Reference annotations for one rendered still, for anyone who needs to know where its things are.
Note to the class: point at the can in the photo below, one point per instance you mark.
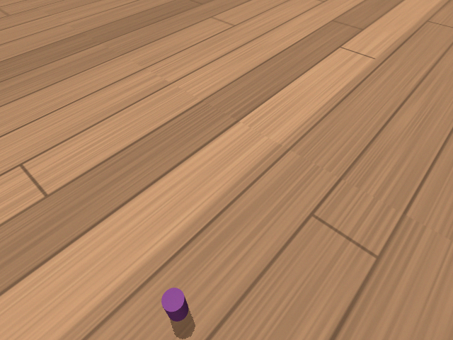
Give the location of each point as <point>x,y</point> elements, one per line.
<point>175,305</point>

